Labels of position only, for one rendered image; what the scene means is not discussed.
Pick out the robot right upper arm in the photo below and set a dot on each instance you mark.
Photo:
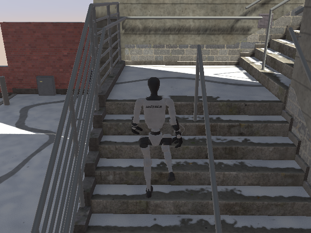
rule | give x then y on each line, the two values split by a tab
170	103

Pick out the robot right hand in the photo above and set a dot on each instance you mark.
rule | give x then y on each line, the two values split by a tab
177	140

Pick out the right robot forearm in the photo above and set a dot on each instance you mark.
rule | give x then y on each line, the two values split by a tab
177	130

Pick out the robot left hand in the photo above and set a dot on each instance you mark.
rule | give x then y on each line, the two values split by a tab
138	128

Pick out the robot left upper arm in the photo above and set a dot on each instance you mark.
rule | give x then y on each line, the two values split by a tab
137	110

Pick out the humanoid robot head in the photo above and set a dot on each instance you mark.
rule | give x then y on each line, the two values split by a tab
154	84

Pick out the left robot foot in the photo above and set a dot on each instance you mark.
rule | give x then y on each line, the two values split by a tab
149	193

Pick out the left robot forearm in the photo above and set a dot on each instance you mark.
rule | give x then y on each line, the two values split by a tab
134	125

